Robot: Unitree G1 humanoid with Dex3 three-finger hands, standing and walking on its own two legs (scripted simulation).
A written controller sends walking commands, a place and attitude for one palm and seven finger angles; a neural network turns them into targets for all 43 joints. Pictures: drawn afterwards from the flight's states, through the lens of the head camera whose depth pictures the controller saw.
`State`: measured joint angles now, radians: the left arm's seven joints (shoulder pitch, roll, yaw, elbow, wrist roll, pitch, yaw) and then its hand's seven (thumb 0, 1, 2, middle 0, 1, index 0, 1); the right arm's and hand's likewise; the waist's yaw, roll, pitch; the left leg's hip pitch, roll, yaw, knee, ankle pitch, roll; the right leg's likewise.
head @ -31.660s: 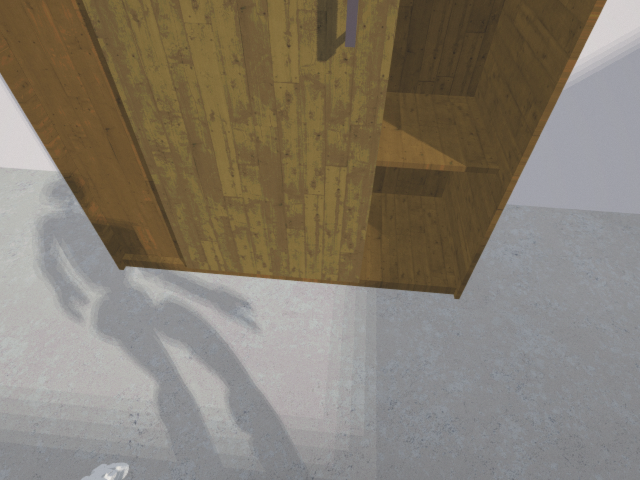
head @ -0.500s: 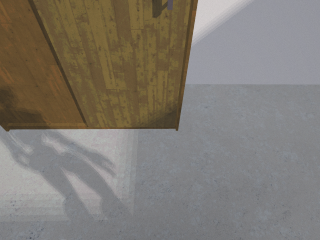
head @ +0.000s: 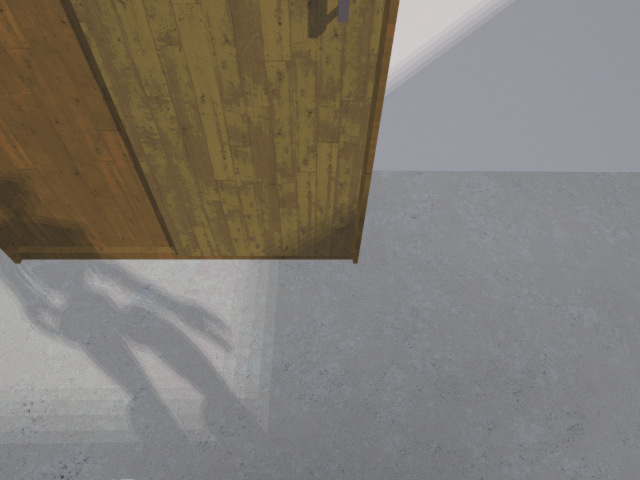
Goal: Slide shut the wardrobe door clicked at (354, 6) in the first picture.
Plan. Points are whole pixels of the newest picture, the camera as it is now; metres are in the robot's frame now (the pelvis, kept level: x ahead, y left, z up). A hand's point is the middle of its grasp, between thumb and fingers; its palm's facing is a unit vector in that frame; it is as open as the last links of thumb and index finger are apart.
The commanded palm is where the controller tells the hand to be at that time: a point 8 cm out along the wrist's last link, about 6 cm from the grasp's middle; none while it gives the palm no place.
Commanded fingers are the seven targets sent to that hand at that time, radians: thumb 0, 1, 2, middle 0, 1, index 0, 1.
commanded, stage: look to check the result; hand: left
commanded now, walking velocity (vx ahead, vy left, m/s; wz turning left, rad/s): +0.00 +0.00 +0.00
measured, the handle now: out of the picture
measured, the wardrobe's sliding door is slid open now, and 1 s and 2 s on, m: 0.01 0.01 0.01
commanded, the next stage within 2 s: walk to a spot facing it in 0.20 s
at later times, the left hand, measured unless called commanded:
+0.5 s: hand out of the picture +0.07 +0.23 -0.17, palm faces -0.07 -0.95 -0.32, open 7.4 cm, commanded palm none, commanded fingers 0.00 0.90 0.90 -0.20 -0.30 -0.20 -0.30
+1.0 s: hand out of the picture +0.08 +0.18 -0.18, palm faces -0.31 -0.92 -0.26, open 7.4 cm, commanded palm none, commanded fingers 0.00 0.90 0.90 -0.20 -0.30 -0.20 -0.30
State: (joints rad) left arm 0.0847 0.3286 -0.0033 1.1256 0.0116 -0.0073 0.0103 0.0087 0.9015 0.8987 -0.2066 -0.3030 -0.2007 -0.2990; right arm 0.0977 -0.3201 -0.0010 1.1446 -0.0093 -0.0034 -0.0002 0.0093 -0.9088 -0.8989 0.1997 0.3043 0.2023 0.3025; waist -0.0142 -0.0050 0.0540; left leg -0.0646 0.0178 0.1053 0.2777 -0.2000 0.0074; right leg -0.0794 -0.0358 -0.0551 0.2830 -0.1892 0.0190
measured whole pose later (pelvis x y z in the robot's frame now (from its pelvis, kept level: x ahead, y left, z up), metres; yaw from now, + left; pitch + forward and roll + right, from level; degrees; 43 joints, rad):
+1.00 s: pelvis -0.03 -0.01 -0.01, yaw -21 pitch +1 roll +2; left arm 0.22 0.21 0.06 0.96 0.02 0.05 0.00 0.01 0.90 0.90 -0.21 -0.30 -0.20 -0.30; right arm 0.08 -0.25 -0.06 0.94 0.00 0.04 -0.02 0.01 -0.91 -0.90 0.20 0.30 0.20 0.30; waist 0.03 -0.02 0.13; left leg -0.38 0.04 0.01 0.85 -0.45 -0.06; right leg -0.30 0.07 0.18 0.48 -0.19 -0.02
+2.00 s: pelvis +0.15 -0.13 -0.02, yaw -59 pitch +0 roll -1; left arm 0.03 0.26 0.04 0.87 0.02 0.04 -0.07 0.01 0.91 0.90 -0.20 -0.30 -0.20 -0.30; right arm 0.40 -0.21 -0.01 1.00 -0.03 -0.02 0.00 0.01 -0.91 -0.90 0.20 0.30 0.20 0.30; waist -0.06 0.03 0.12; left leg -0.12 0.22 0.31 0.60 -0.41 -0.08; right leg -0.41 -0.03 -0.14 0.63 -0.27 0.00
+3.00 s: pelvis +0.20 -0.25 -0.03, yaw -26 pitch +0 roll +0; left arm 0.15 0.26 0.05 0.90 0.01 0.07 0.01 0.01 0.91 0.90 -0.20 -0.30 -0.20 -0.30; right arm 0.12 -0.27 -0.04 0.92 -0.02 0.04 0.01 0.01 -0.91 -0.90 0.20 0.30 0.20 0.30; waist 0.01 -0.01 0.14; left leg -0.37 -0.02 -0.01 0.62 -0.24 0.02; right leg -0.42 -0.08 -0.02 1.06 -0.54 0.08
